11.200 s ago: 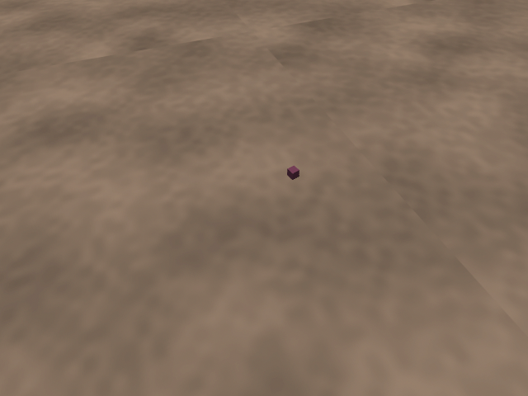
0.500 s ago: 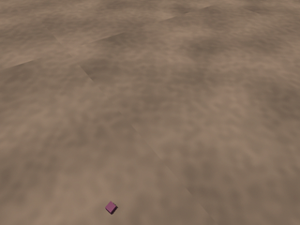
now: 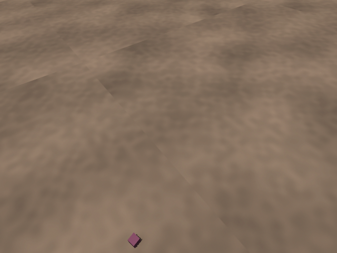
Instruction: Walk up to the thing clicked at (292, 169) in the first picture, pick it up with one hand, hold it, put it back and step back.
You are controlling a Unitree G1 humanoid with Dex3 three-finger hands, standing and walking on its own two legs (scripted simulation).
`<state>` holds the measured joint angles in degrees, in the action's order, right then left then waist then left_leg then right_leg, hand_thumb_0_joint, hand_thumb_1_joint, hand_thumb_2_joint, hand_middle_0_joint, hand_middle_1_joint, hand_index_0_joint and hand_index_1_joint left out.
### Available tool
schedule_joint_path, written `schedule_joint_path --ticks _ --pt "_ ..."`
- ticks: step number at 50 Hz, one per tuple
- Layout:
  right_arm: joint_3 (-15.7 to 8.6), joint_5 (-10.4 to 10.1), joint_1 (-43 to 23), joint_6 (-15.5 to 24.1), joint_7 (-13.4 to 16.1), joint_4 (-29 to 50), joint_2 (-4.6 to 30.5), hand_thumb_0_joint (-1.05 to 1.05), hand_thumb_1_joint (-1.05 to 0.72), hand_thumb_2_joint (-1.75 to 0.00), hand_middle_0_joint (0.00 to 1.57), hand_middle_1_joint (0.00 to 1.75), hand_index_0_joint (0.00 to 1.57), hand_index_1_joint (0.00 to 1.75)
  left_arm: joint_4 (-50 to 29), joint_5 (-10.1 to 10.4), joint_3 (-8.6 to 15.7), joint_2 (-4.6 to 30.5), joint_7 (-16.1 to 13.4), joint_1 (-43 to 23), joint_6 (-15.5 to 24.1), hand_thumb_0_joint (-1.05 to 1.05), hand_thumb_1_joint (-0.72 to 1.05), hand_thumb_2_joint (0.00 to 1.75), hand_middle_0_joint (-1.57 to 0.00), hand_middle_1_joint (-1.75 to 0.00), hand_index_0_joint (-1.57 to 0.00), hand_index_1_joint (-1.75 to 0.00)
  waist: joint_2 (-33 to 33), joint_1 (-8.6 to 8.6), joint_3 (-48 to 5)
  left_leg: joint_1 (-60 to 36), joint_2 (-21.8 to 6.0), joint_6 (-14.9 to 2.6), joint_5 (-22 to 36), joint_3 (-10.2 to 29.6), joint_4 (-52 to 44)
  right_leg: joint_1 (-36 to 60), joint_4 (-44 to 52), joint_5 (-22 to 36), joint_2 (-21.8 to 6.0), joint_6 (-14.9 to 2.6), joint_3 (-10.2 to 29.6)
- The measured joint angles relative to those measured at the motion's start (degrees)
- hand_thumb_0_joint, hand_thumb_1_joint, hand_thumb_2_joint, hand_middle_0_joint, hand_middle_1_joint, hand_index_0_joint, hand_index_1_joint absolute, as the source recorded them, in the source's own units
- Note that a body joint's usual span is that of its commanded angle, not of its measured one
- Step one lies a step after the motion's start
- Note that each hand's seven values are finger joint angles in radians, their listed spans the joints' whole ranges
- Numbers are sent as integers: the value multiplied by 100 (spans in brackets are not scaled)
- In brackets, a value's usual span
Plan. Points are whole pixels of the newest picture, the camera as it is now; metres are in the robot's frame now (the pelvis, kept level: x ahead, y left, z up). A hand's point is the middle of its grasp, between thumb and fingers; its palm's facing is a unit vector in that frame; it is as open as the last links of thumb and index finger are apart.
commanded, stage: walk up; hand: left
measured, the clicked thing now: (134, 240) +0.35 +0.22 -0.76
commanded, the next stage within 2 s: stand in 0.40 s
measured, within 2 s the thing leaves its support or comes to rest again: neither
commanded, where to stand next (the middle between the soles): -0.03 +0.00 m, yaw -1 degrees
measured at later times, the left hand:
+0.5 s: hand out of the picture +0.12 +0.24 -0.15, palm faces -0.01 -0.94 -0.33, open 7.4 cm
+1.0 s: hand out of the picture +0.11 +0.24 -0.15, palm faces +0.00 -0.94 -0.35, open 7.4 cm
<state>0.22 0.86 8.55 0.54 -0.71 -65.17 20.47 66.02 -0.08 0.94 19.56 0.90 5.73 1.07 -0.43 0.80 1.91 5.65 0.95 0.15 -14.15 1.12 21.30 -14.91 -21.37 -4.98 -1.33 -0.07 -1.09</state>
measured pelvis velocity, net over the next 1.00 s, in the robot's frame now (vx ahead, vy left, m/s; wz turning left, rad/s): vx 0.03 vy -0.01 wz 0.01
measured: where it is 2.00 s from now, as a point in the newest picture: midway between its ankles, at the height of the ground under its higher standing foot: outside the picture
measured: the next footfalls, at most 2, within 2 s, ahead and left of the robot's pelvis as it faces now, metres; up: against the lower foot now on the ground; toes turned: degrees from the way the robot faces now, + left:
none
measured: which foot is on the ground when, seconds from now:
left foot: down 0.00-1.00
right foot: down 0.00-1.00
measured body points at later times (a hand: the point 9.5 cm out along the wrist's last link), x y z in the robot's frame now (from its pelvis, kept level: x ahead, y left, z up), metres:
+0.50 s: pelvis +0.02 +0.00 +0.00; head +0.04 -0.01 +0.45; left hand +0.12 +0.29 -0.13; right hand +0.10 -0.30 -0.13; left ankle -0.03 +0.12 -0.74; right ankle +0.07 -0.12 -0.74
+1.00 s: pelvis +0.03 -0.01 +0.00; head +0.04 -0.02 +0.45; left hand +0.11 +0.29 -0.13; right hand +0.10 -0.31 -0.14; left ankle -0.03 +0.12 -0.74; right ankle +0.07 -0.12 -0.74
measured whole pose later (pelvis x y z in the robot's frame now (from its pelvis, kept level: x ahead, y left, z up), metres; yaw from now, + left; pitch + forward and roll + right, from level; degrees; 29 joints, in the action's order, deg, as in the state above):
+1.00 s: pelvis +0.03 -0.01 +0.00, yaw +1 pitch -2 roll +0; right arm -0.1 0.9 7.4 0.3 0.0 -64.8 20.2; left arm 65.9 -0.1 0.1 19.5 0.4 4.9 0.8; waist -0.9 0.0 2.6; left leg 0.9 -0.6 1.4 -14.3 2.4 16.7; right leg -11.3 -20.1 -7.2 -0.1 -1.1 -2.6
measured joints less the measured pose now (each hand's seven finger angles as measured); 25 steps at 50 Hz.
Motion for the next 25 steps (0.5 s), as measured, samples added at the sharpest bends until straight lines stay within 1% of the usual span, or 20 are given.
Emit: schedule_joint_path --ticks 10,18,25 --pt "-41 -27 -149 27 59 -16 -11 0 -90 -90 21 30 20 30 -17 42 -33 -71 -36 -270 0 0 91 90 -21 -30 -20 -30 28 -109 118 -247 -16 11 30 20 -284 158 78 -85 9 1 -20" --pt "-59 -28 -314 1 71 51 -2 0 -90 -90 21 30 20 30 -26 30 -33 -115 -58 -381 -14 0 91 90 -21 -30 -20 -30 -3 -114 146 -318 -49 25 12 22 -335 219 110 -114 40 -10 -29" --pt "-42 -3 -320 -4 62 38 -46 0 -91 -90 21 30 20 30 1 -17 -47 -76 -51 -326 -22 0 91 90 -21 -30 -20 -30 -15 -102 97 -381 -80 55 16 57 -404 284 160 -130 64 -34 -68"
